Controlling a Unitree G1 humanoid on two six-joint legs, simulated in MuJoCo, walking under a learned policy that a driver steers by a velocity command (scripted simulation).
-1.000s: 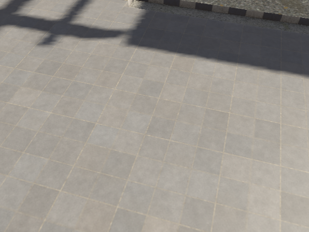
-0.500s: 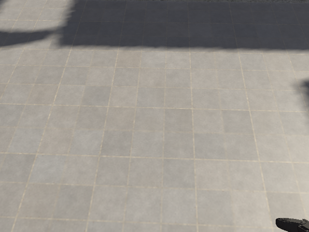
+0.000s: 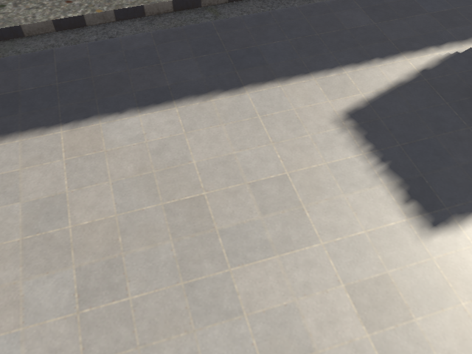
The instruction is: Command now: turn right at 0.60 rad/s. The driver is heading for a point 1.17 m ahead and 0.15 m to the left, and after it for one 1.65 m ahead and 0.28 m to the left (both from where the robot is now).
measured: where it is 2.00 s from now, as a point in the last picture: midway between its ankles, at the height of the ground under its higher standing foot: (241, 247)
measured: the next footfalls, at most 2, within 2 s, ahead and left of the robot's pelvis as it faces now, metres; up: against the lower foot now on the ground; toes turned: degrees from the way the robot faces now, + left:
right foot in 0.06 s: +0.04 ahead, -0.12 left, +0.00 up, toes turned -5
left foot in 0.54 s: +0.10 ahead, +0.09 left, +0.00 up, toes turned -8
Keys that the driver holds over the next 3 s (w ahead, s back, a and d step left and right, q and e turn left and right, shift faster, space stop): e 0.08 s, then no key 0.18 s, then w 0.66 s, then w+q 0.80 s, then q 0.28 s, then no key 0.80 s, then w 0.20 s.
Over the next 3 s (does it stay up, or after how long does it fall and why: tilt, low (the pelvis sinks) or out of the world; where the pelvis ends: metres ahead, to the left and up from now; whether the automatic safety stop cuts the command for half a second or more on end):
stays up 0.89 0.06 -0.01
